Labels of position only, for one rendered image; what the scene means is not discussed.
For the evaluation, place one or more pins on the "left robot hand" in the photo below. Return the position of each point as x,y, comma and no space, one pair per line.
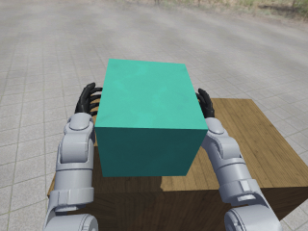
83,104

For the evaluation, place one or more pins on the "left robot forearm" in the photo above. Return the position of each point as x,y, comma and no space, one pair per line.
73,178

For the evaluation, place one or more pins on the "right robot upper arm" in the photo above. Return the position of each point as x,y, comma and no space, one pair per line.
256,217

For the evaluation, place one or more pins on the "pedestal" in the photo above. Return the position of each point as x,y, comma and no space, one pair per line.
193,202

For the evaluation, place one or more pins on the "right robot forearm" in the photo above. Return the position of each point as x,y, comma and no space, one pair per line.
236,185

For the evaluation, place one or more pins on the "left robot upper arm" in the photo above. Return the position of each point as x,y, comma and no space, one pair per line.
81,222

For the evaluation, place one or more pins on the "right robot hand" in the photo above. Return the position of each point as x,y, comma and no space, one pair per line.
205,103

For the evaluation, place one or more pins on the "carton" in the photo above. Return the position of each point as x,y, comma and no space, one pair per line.
149,121

